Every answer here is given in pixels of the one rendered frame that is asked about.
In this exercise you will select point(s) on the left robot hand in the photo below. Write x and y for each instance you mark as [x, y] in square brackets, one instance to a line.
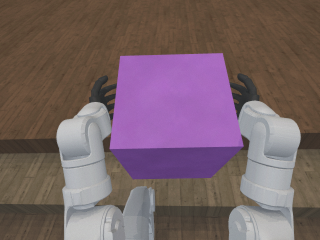
[98, 94]

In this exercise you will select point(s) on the right robot forearm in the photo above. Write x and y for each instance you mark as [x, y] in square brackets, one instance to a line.
[272, 151]

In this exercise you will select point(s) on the left robot upper arm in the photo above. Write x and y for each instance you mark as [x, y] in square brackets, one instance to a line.
[104, 222]

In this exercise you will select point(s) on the carton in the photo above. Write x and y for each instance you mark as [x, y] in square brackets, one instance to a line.
[174, 116]

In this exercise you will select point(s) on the left robot forearm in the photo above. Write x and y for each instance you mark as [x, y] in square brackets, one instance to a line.
[80, 142]

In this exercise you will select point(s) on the right robot hand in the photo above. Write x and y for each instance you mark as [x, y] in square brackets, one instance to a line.
[248, 94]

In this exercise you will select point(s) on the left robot shin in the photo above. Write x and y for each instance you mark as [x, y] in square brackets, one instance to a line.
[151, 226]

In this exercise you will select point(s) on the right robot upper arm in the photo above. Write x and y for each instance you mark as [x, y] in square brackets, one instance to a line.
[257, 223]

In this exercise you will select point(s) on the left robot thigh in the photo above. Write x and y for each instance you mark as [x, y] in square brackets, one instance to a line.
[140, 203]

